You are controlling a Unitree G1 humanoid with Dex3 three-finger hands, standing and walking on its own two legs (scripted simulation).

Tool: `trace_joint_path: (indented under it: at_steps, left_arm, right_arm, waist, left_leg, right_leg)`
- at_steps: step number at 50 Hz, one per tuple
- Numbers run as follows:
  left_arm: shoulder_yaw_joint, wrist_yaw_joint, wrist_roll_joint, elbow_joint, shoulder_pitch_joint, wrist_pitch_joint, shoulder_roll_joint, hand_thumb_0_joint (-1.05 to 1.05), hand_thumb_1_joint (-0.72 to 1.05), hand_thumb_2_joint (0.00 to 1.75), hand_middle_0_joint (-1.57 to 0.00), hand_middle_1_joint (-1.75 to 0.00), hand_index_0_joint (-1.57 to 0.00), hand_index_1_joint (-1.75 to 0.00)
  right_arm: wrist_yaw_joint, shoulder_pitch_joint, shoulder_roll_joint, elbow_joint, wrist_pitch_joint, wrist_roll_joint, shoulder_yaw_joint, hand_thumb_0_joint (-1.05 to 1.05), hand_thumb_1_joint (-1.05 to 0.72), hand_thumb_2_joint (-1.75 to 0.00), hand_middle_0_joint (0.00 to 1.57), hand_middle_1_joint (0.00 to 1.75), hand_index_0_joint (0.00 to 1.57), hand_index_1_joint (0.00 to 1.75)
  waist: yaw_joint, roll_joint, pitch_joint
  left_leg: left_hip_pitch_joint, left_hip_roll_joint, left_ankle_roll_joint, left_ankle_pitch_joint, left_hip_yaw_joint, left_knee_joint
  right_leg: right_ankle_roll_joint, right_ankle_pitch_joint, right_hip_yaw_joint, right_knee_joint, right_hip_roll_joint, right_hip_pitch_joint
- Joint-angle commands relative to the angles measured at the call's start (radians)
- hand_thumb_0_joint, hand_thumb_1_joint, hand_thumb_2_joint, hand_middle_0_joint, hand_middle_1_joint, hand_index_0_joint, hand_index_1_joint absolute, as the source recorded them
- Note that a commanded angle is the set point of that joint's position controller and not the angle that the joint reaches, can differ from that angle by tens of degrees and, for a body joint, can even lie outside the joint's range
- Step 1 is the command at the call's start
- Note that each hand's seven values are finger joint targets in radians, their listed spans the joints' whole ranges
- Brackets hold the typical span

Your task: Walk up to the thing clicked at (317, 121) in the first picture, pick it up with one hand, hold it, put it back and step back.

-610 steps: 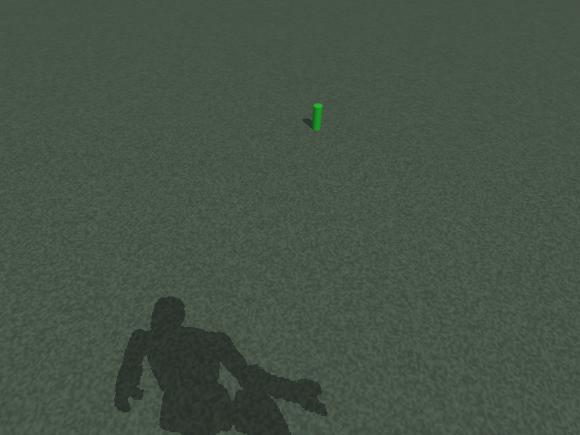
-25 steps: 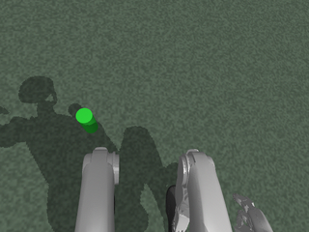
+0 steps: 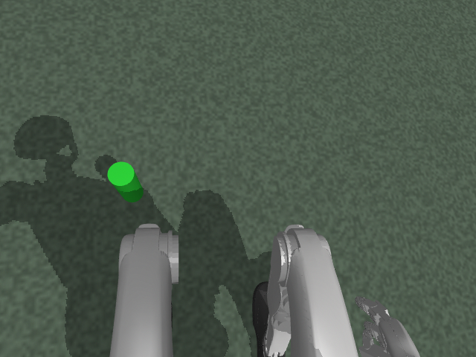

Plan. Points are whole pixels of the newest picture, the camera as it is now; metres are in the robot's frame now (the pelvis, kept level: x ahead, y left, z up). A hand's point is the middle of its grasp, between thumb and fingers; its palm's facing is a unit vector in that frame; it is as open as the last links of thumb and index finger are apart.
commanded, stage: approach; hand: left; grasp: from the side
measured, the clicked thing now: (127, 184) +0.45 +0.23 -0.30
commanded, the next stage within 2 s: close in in 0.40 s
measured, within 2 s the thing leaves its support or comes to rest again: neither
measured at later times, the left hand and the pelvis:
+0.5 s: hand (62, 188) +0.40 +0.33 -0.20, palm faces +0.08 -1.00 +0.03, open 17.4 cm; pelvis +0.00 +0.01 -0.07, yaw -6 degrees
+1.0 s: hand (107, 188) +0.42 +0.26 -0.24, palm faces +0.12 -0.99 -0.01, open 17.5 cm; pelvis -0.02 +0.02 -0.09, yaw -9 degrees
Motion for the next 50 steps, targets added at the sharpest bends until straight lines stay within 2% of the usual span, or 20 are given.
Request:
trace_joint_path:
  at_steps: [1,4,7,9,15,18,19,20,24,25,27,30,33,35,36,39,40,43,47,50]
  left_arm:
    - [0.044,-0.028,-0.061,-0.075,-0.166,-0.121,0.306,0.00,-0.58,0.01,-0.08,-0.06,-0.05,-0.08]
    - [0.012,-0.045,-0.082,0.008,-0.177,-0.188,0.276,0.00,-0.57,0.01,-0.07,-0.06,-0.05,-0.08]
    - [0.007,-0.046,-0.090,0.047,-0.200,-0.257,0.290,0.00,-0.53,0.02,-0.07,-0.06,-0.05,-0.08]
    - [0.022,-0.042,-0.088,0.039,-0.206,-0.302,0.341,0.00,-0.52,0.03,-0.07,-0.07,-0.05,-0.08]
    - [0.032,0.008,-0.048,0.073,-0.199,-0.392,0.395,0.00,-0.50,0.06,-0.07,-0.08,-0.04,-0.09]
    - [0.032,0.043,-0.032,-0.002,-0.237,-0.447,0.409,0.00,-0.53,0.07,-0.06,-0.08,-0.04,-0.10]
    - [0.007,0.051,-0.025,0.010,-0.219,-0.457,0.372,0.00,-0.54,0.06,-0.07,-0.09,-0.04,-0.10]
    - [-0.039,0.056,-0.020,0.047,-0.173,-0.462,0.298,0.00,-0.55,0.07,-0.07,-0.09,-0.04,-0.11]
    - [-0.093,0.102,-0.003,0.029,-0.224,-0.507,0.252,0.00,-0.56,0.07,-0.06,-0.10,-0.04,-0.11]
    - [-0.130,0.111,-0.012,0.078,-0.205,-0.514,0.183,0.00,-0.58,0.06,-0.07,-0.10,-0.05,-0.11]
    - [-0.157,0.141,-0.026,0.118,-0.199,-0.536,0.134,0.00,-0.61,0.01,-0.07,-0.08,-0.06,-0.08]
    - [-0.170,0.205,-0.028,0.162,-0.195,-0.572,0.114,0.00,-0.61,0.00,-0.07,-0.08,-0.07,-0.08]
    - [-0.114,0.291,-0.006,0.117,-0.207,-0.628,0.190,0.00,-0.61,0.00,-0.07,-0.09,-0.07,-0.08]
    - [-0.125,0.341,0.012,0.136,-0.207,-0.653,0.151,0.00,-0.61,0.01,-0.07,-0.08,-0.07,-0.08]
    - [-0.126,0.366,0.023,0.124,-0.197,-0.665,0.147,0.00,-0.61,0.02,-0.07,-0.08,-0.06,-0.08]
    - [-0.190,0.422,0.062,0.182,-0.199,-0.681,0.090,0.00,-0.55,0.03,-0.06,-0.07,-0.06,-0.07]
    - [-0.194,0.437,0.072,0.144,-0.207,-0.690,0.106,0.00,-0.56,0.03,-0.06,-0.07,-0.06,-0.07]
    - [-0.193,0.466,0.098,0.114,-0.215,-0.705,0.157,0.00,-0.53,0.02,-0.06,-0.06,-0.06,-0.05]
    - [-0.284,0.477,0.081,0.163,-0.200,-0.714,0.062,0.00,-0.50,0.03,-0.05,-0.06,-0.05,-0.05]
    - [-0.299,0.490,0.064,0.176,-0.210,-0.722,0.054,0.00,-0.54,0.02,-0.05,-0.06,-0.05,-0.05]
  right_arm:
    - [-0.007,0.097,-0.237,-0.060,-0.034,-0.007,-0.064,0.00,-0.91,-0.90,0.20,0.30,0.20,0.30]
    - [0.000,0.065,-0.244,-0.081,-0.048,-0.023,-0.041,0.00,-0.91,-0.90,0.20,0.30,0.20,0.30]
    - [0.007,0.038,-0.256,-0.086,-0.054,-0.042,-0.018,0.00,-0.91,-0.90,0.20,0.30,0.20,0.30]
    - [0.012,0.021,-0.273,-0.092,-0.051,-0.058,0.001,0.00,-0.91,-0.90,0.20,0.30,0.20,0.30]
    - [0.025,-0.044,-0.303,-0.100,-0.012,-0.113,0.062,0.00,-0.91,-0.91,0.20,0.30,0.20,0.30]
    - [0.030,-0.071,-0.313,-0.096,0.015,-0.143,0.084,0.00,-0.92,-0.91,0.20,0.30,0.20,0.30]
    - [0.032,-0.082,-0.317,-0.098,0.022,-0.152,0.089,0.00,-0.93,-0.91,0.20,0.30,0.20,0.30]
    - [0.035,-0.100,-0.323,-0.105,0.027,-0.157,0.092,0.00,-0.93,-0.91,0.20,0.30,0.20,0.30]
    - [0.041,-0.119,-0.331,-0.083,0.046,-0.183,0.113,0.00,-0.93,-0.91,0.20,0.30,0.20,0.30]
    - [0.045,-0.125,-0.332,-0.089,0.051,-0.185,0.121,0.00,-0.94,-0.91,0.20,0.30,0.20,0.30]
    - [0.052,-0.139,-0.331,-0.092,0.054,-0.194,0.139,0.00,-0.94,-0.91,0.20,0.30,0.20,0.30]
    - [0.064,-0.173,-0.341,-0.116,0.068,-0.207,0.166,0.00,-0.95,-0.91,0.20,0.30,0.20,0.30]
    - [0.078,-0.186,-0.344,-0.122,0.087,-0.227,0.185,0.00,-0.95,-0.91,0.20,0.30,0.20,0.30]
    - [0.089,-0.191,-0.339,-0.130,0.097,-0.241,0.198,0.00,-0.94,-0.91,0.20,0.30,0.20,0.30]
    - [0.093,-0.186,-0.338,-0.126,0.099,-0.248,0.199,0.00,-0.94,-0.91,0.20,0.30,0.20,0.30]
    - [0.103,-0.207,-0.337,-0.136,0.112,-0.263,0.211,0.00,-0.94,-0.91,0.20,0.30,0.20,0.30]
    - [0.106,-0.213,-0.341,-0.138,0.117,-0.265,0.206,0.00,-0.93,-0.91,0.20,0.30,0.20,0.30]
    - [0.109,-0.222,-0.358,-0.162,0.126,-0.277,0.212,0.00,-0.93,-0.90,0.20,0.30,0.20,0.30]
    - [0.117,-0.233,-0.364,-0.166,0.133,-0.284,0.221,0.00,-0.93,-0.90,0.20,0.30,0.20,0.30]
    - [0.121,-0.239,-0.370,-0.177,0.133,-0.286,0.233,0.00,-0.93,-0.90,0.20,0.30,0.20,0.30]
  waist:
    - [-0.014,0.150,-0.497]
    - [-0.043,0.111,-0.474]
    - [-0.043,0.116,-0.469]
    - [-0.042,0.159,-0.491]
    - [-0.044,0.304,-0.498]
    - [-0.052,0.392,-0.497]
    - [-0.066,0.405,-0.494]
    - [-0.083,0.399,-0.466]
    - [-0.123,0.434,-0.424]
    - [-0.146,0.395,-0.415]
    - [-0.164,0.337,-0.384]
    - [-0.171,0.300,-0.340]
    - [-0.142,0.333,-0.349]
    - [-0.163,0.333,-0.337]
    - [-0.159,0.340,-0.334]
    - [-0.196,0.338,-0.256]
    - [-0.186,0.336,-0.244]
    - [-0.210,0.357,-0.259]
    - [-0.249,0.288,-0.215]
    - [-0.252,0.267,-0.204]
  left_leg:
    - [0.371,0.007,0.052,0.091,0.059,-0.231]
    - [0.310,0.008,0.054,0.078,0.065,-0.171]
    - [0.296,0.014,0.050,0.064,0.064,-0.129]
    - [0.323,0.018,0.042,0.084,0.055,-0.114]
    - [0.409,0.036,0.015,0.143,0.028,-0.079]
    - [0.454,0.043,0.004,0.170,0.011,-0.067]
    - [0.474,0.046,0.000,0.170,0.004,-0.066]
    - [0.477,0.048,-0.003,0.163,-0.008,-0.069]
    - [0.491,0.053,-0.015,0.192,-0.035,-0.035]
    - [0.484,0.050,-0.013,0.201,-0.043,-0.021]
    - [0.442,0.047,-0.007,0.209,-0.052,0.011]
    - [0.406,0.047,-0.008,0.199,-0.071,0.018]
    - [0.413,0.048,-0.013,0.200,-0.078,0.024]
    - [0.401,0.046,-0.012,0.196,-0.080,0.032]
    - [0.397,0.046,-0.014,0.196,-0.079,0.034]
    - [0.348,0.047,-0.013,0.120,-0.083,0.023]
    - [0.340,0.049,-0.013,0.088,-0.084,0.016]
    - [0.345,0.048,-0.011,0.096,-0.092,0.023]
    - [0.308,0.044,-0.004,0.055,-0.109,0.030]
    - [0.310,0.042,-0.003,0.032,-0.125,0.033]
  right_leg:
    - [-0.070,0.078,-0.077,-0.183,0.030,0.223]
    - [-0.062,0.076,-0.080,-0.170,0.037,0.244]
    - [-0.061,0.069,-0.089,-0.139,0.046,0.239]
    - [-0.064,0.086,-0.100,-0.110,0.049,0.245]
    - [-0.069,0.141,-0.133,-0.026,0.056,0.234]
    - [-0.070,0.168,-0.149,0.013,0.058,0.221]
    - [-0.069,0.168,-0.156,0.017,0.058,0.212]
    - [-0.070,0.161,-0.167,0.024,0.060,0.188]
    - [-0.068,0.187,-0.192,0.051,0.062,0.165]
    - [-0.064,0.198,-0.201,0.048,0.063,0.169]
    - [-0.058,0.219,-0.207,0.044,0.067,0.197]
    - [-0.052,0.219,-0.227,0.053,0.070,0.210]
    - [-0.051,0.220,-0.236,0.067,0.077,0.234]
    - [-0.047,0.229,-0.242,0.062,0.080,0.254]
    - [-0.049,0.235,-0.242,0.065,0.083,0.262]
    - [-0.046,0.186,-0.252,0.051,0.085,0.242]
    - [-0.048,0.161,-0.253,0.046,0.086,0.226]
    - [-0.045,0.185,-0.266,0.052,0.090,0.247]
    - [-0.041,0.169,-0.278,0.042,0.096,0.229]
    - [-0.037,0.159,-0.283,0.042,0.099,0.227]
